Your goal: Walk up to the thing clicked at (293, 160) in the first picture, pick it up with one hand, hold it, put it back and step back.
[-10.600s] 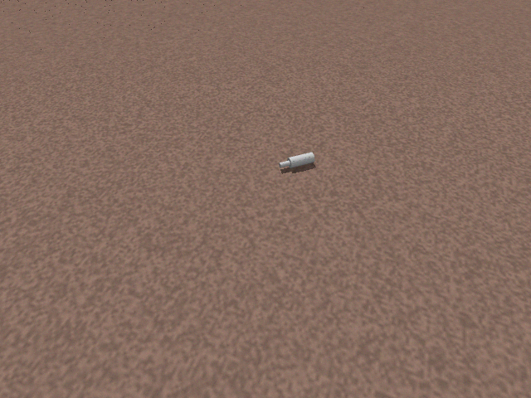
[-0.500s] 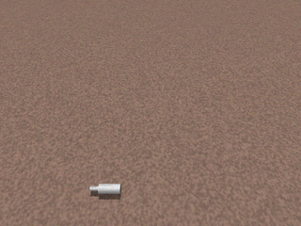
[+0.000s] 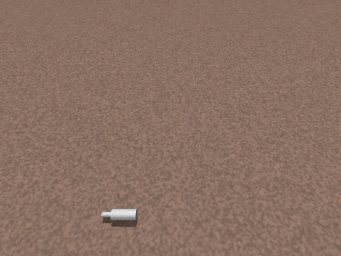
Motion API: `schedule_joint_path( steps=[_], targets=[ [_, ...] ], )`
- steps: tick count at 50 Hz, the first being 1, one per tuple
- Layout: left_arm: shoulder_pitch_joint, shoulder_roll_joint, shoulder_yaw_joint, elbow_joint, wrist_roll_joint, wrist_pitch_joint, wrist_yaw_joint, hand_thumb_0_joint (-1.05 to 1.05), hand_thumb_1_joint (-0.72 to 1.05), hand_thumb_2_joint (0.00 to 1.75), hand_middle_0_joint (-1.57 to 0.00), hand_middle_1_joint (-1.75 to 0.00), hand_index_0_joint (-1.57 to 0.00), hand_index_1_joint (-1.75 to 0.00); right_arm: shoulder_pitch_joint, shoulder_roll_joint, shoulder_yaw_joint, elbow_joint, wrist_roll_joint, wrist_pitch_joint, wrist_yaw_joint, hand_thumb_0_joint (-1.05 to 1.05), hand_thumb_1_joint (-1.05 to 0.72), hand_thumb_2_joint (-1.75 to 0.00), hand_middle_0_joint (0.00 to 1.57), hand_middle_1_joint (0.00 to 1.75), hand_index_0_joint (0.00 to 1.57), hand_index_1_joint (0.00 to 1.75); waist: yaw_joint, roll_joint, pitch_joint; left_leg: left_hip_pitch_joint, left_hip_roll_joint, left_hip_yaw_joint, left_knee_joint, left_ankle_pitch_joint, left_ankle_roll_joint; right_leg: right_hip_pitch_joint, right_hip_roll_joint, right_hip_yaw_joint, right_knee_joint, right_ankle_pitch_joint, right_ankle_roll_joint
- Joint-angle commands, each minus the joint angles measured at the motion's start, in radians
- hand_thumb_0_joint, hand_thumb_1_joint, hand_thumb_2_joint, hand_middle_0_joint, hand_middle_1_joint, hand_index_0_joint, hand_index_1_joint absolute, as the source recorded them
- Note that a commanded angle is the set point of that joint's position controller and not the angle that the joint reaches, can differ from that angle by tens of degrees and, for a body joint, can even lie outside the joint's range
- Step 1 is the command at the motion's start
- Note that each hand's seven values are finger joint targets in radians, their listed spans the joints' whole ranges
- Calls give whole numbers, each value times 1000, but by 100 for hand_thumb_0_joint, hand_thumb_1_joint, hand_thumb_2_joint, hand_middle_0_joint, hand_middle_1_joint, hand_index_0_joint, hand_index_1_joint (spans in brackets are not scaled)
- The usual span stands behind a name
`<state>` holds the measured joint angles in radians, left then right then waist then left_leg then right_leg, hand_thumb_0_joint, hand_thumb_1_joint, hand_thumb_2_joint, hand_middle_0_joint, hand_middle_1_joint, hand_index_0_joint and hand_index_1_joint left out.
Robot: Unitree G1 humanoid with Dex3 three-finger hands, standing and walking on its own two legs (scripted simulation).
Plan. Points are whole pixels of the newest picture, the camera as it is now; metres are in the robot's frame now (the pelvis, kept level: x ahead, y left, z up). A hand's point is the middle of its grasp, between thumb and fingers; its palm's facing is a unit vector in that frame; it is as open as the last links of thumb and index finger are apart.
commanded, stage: stand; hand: left
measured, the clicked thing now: (119, 214) +0.47 +0.29 -0.75
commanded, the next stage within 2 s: walk up in 0.24 s
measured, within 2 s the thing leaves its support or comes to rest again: neither
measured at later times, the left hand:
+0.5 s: hand out of the picture +0.07 +0.27 -0.16, palm faces -0.02 -0.93 -0.36, open 7.3 cm
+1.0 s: hand out of the picture +0.11 +0.27 -0.16, palm faces -0.03 -0.93 -0.38, open 7.3 cm
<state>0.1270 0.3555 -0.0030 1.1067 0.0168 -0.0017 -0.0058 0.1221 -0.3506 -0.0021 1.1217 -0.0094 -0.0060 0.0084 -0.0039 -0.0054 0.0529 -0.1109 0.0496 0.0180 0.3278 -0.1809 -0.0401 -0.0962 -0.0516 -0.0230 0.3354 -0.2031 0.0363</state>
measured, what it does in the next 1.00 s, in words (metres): stands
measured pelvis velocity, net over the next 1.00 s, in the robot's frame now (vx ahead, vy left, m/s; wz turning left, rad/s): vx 0.03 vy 0.01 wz -0.01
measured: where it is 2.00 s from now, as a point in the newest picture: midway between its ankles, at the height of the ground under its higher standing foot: outside the picture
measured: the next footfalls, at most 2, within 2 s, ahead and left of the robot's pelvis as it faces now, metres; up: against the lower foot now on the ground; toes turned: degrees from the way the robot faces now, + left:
none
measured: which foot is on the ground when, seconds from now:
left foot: down 0.00-1.00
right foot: down 0.00-1.00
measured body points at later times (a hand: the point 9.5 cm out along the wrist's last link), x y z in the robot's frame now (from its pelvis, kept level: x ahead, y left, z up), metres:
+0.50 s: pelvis +0.01 +0.01 +0.00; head +0.02 +0.01 +0.45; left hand +0.08 +0.32 -0.13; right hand +0.07 -0.30 -0.14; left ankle +0.00 +0.14 -0.75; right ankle -0.01 -0.14 -0.75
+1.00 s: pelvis +0.03 +0.01 -0.01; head +0.04 +0.01 +0.44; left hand +0.11 +0.32 -0.13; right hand +0.12 -0.30 -0.13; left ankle +0.00 +0.14 -0.75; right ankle -0.01 -0.14 -0.75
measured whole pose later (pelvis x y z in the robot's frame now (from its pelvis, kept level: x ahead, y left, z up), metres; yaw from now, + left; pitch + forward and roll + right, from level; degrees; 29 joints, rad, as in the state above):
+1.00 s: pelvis +0.03 +0.01 -0.01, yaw -1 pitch -3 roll +0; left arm 0.14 0.37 0.01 1.05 0.02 -0.01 0.01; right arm 0.12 -0.35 -0.04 1.03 -0.01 0.02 0.02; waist 0.00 0.00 0.07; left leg -0.10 0.04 0.03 0.45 -0.29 -0.03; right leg -0.08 -0.06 -0.01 0.44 -0.30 0.05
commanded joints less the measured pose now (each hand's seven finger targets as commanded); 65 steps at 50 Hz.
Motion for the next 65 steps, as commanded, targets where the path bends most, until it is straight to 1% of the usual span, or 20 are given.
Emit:
schedule_joint_path(
  steps=[1, 2, 5, 11, 12, 13, 16, 18, 23, 28, 31, 34, 39, 41, 44, 51, 52, 57, 62, 65],
  targets=[
    [-29, 218, 45, -55, -5, -25, 13, 0, 90, 90, -20, -30, -20, -30, -29, -217, -42, -59, -1, -20, -13, 0, -90, -90, 20, 30, 20, 30, 1, 12, -78, 25, 94, -60, -43, 172, 54, -6, -91, 67, -54, 174, -52],
    [-25, 218, 46, -52, -6, -25, 13, 0, 90, 90, -20, -30, -20, -30, -29, -216, -40, -57, -2, -20, -13, 0, -90, -90, 20, 30, 20, 30, 2, 12, -66, 18, 91, -60, -50, 155, 51, -14, -86, 63, -54, 149, -51],
    [-23, 220, 46, -53, -5, -26, 14, 0, 90, 90, -20, -30, -20, -30, -34, -218, -45, -60, -1, -18, -13, 0, -90, -90, 20, 30, 20, 30, 2, -2, -79, 37, 95, -62, -40, 175, 55, -16, -87, 62, -54, 160, -52],
    [-26, 221, 46, -54, -5, -25, 14, 0, 90, 90, -20, -30, -20, -30, -37, -216, -44, -60, -2, -17, -12, 0, -90, -90, 20, 30, 20, 30, 2, 6, -73, 24, 92, -60, -44, 140, 54, -12, -87, 65, -58, 139, -55],
    [-2, 235, 63, -66, -2, -36, 12, 0, 90, 90, -20, -30, -20, -30, -18, -225, -60, -75, -6, -9, -3, 0, -90, -90, 20, 30, 20, 30, 15, 43, -101, 28, 57, -41, -26, 29, 69, 17, -62, 58, -56, 55, -55],
    [-7, 242, 66, -63, 4, -38, 13, 0, 90, 90, -20, -30, -20, -30, -16, -219, -63, -76, -9, -5, -1, 0, -90, -90, 20, 30, 20, 30, 10, 24, -80, -3, 49, -35, -19, -18, 71, 10, -68, 69, -58, 19, -61],
    [-23, 242, 74, -77, 8, -39, 13, 0, 90, 90, -20, -30, -20, -30, -3, -207, -68, -87, -10, 0, 2, 0, -90, -90, 20, 30, 20, 30, 6, -7, -12, -42, 43, -41, -21, -76, 69, -51, -75, 92, -63, -67, -72],
    [-13, 231, 71, -84, 7, -40, 13, 0, 90, 90, -20, -30, -20, -30, -4, -208, -68, -97, -11, -1, 4, 0, -90, -90, 20, 30, 20, 30, 12, 3, 15, -47, 50, -53, -20, -43, 73, -70, -69, 83, -56, -40, -69],
    [6, 225, 69, -93, 0, -44, 16, 0, 90, 90, -20, -30, -20, -30, 13, -214, -71, -115, -6, -8, 2, 0, -90, -90, 20, 30, 20, 30, 11, 12, -67, 10, 66, -60, 6, 144, 79, 1, -54, 53, 6, 161, -62],
    [23, 227, 65, -97, -7, -41, 24, 0, 90, 90, -20, -30, -20, -30, 4, -217, -76, -132, -4, -2, -2, 0, -90, -90, 20, 30, 20, 30, 15, 22, -81, 26, 70, -47, 38, 235, 86, 27, -55, 40, 41, 271, -61],
    [6, 231, 64, -108, -5, -37, 26, 0, 90, 90, -20, -30, -20, -30, 3, -219, -83, -139, -4, 3, -3, 0, -90, -90, 20, 30, 20, 30, 8, 27, -67, 5, 67, -44, 36, 214, 85, 26, -56, 38, 53, 256, -67],
    [16, 231, 64, -106, -4, -37, 28, 0, 90, 90, -20, -30, -20, -30, -3, -220, -87, -148, -1, 6, -2, 0, -90, -90, 20, 30, 20, 30, 11, 17, -68, 8, 68, -42, 53, 233, 96, 33, -51, 29, 62, 275, -63],
    [18, 241, 65, -106, -6, -38, 32, 0, 90, 90, -20, -30, -20, -30, -22, -212, -85, -153, 0, 10, 0, 0, -90, -90, 20, 30, 20, 30, 14, 11, -65, 22, 59, -30, 71, 231, 87, 22, -58, 41, 66, 307, -69],
    [-5, 238, 63, -115, -5, -38, 31, 0, 90, 90, -20, -30, -20, -30, -14, -212, -86, -153, 1, 11, 0, 0, -90, -90, 20, 30, 20, 30, 6, 14, -58, 7, 59, -32, 58, 217, 85, 26, -59, 44, 67, 287, -70],
    [-4, 235, 62, -117, -5, -38, 30, 0, 90, 90, -20, -30, -20, -30, -28, -217, -86, -157, 0, 11, 1, 0, -90, -90, 20, 30, 20, 30, 9, 25, -57, 16, 63, -35, 54, 216, 90, 16, -49, 35, 72, 266, -67],
    [5, 242, 64, -115, -5, -39, 31, 0, 90, 90, -20, -30, -20, -30, -45, -221, -86, -159, 1, 12, 1, 0, -90, -90, 20, 30, 20, 30, 14, 24, -61, 16, 56, -30, 64, 196, 89, 21, -57, 46, 65, 269, -72],
    [8, 243, 64, -115, -4, -40, 31, 0, 90, 90, -20, -30, -20, -30, -41, -214, -85, -157, 1, 11, 2, 0, -90, -90, 20, 30, 20, 30, 14, 14, -75, 31, 57, -29, 71, 219, 88, 22, -59, 50, 71, 290, -75],
    [0, 242, 64, -118, -6, -38, 30, 0, 90, 90, -20, -30, -20, -30, -42, -217, -84, -155, 2, 10, 2, 0, -90, -90, 20, 30, 20, 30, 14, 21, -66, 40, 61, -34, 56, 217, 90, 8, -51, 41, 76, 269, -71],
    [4, 246, 66, -116, -5, -38, 29, 0, 90, 90, -20, -30, -20, -30, -43, -217, -83, -157, 4, 13, 4, 0, -90, -90, 20, 30, 20, 30, 15, 8, -55, 17, 45, -24, 75, 146, 87, 0, -56, 60, 60, 225, -80],
    [-1, 250, 67, -122, -2, -38, 29, 0, 90, 90, -20, -30, -20, -30, -38, -218, -83, -156, 1, 12, 4, 0, -90, -90, 20, 30, 20, 30, 11, 1, -54, 10, 50, -28, 68, 146, 89, 0, -61, 63, 59, 221, -82]
  ],
)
